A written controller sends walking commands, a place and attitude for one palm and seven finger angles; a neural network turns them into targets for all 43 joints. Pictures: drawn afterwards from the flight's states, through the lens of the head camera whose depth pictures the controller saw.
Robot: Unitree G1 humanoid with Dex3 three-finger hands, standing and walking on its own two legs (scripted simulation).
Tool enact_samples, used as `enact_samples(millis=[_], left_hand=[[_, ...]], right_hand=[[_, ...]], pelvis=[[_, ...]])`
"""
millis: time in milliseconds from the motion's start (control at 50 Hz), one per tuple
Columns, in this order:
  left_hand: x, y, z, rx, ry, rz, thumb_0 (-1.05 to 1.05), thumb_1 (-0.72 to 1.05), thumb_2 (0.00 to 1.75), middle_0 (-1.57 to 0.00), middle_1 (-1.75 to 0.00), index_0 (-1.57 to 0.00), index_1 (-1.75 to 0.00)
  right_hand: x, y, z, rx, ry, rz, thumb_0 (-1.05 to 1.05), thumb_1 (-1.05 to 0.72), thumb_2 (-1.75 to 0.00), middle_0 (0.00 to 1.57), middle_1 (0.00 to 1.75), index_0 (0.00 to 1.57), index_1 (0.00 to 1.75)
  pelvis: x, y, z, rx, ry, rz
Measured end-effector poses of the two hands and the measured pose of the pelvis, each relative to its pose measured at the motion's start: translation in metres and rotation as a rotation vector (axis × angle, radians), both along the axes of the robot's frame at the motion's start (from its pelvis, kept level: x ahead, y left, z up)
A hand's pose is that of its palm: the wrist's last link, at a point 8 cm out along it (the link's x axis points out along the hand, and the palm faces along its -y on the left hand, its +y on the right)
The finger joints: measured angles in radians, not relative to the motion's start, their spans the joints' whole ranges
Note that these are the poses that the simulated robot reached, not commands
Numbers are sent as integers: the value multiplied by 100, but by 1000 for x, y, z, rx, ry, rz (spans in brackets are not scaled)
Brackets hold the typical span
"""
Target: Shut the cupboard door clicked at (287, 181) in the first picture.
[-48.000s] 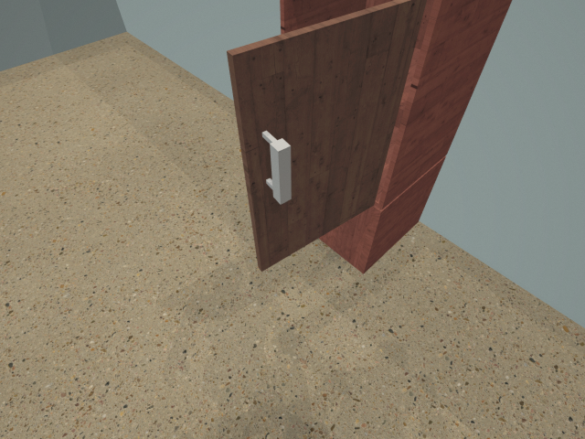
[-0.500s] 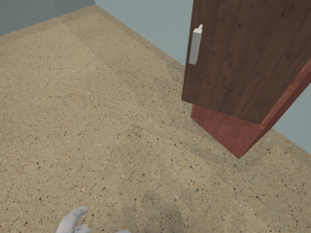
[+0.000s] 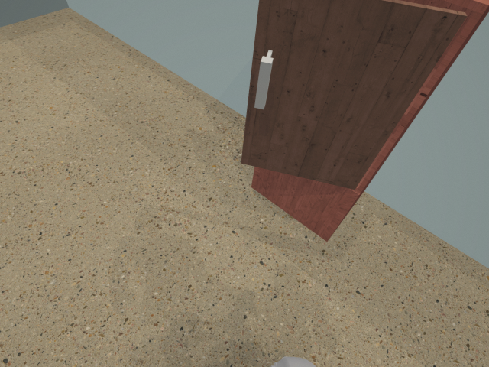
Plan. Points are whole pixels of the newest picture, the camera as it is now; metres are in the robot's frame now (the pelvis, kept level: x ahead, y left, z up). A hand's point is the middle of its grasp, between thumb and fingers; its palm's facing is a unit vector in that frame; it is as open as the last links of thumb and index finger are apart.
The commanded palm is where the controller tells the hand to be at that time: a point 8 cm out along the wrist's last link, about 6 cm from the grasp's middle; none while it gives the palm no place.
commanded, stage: turn to face it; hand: left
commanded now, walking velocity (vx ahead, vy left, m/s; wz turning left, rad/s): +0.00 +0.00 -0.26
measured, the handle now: (264, 79) +0.77 +0.00 +0.03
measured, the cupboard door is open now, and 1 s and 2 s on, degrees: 27 27 27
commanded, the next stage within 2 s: take the last steps up to it in 0.10 s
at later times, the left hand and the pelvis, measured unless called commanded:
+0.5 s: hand out of the picture +0.09 +0.16 -0.18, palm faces -0.08 -0.98 -0.16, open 7.4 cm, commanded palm none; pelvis +0.03 -0.01 -0.01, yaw -7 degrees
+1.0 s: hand (216, 289) +0.29 +0.07 -0.17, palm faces -0.15 -0.97 -0.18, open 7.3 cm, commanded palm none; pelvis +0.18 -0.09 -0.01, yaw -10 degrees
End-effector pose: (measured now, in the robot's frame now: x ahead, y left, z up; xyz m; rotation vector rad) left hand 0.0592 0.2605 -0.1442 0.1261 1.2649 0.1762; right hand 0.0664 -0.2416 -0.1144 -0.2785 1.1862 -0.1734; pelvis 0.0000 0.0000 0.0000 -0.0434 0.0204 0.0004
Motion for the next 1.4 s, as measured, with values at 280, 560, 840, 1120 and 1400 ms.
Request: enact_samples(millis=[280,560,840,1120,1400], left_hand=[[44,-50,10,50,-68,-171,1,91,90,-20,-30,-20,-30],[40,-44,-20,-43,84,-166,1,91,90,-20,-30,-20,-30],[184,-97,3,-28,-11,-279,1,91,90,-19,-30,-20,-30],[229,-139,0,-3,25,-177,-1,94,90,-20,-30,-20,-30],[265,-156,-13,-23,168,-133,1,91,90,-20,-30,-20,-30]], right_hand=[[-90,-30,-43,84,175,-223,1,-91,-89,20,30,20,30],[-50,-9,-23,41,65,-238,0,-91,-90,20,30,20,30],[-80,13,-21,181,362,-392,0,-91,-89,20,30,20,30],[126,-83,-26,115,124,-277,1,-92,-90,19,30,20,30],[272,-94,-27,98,1,-179,0,-92,-90,20,30,20,30]], pelvis=[[-1,-22,-12,25,-4,-97],[46,-9,-14,24,-4,-151],[125,-49,-2,41,-6,-193],[220,-99,-1,22,6,-163],[293,-110,-6,55,-2,-176]])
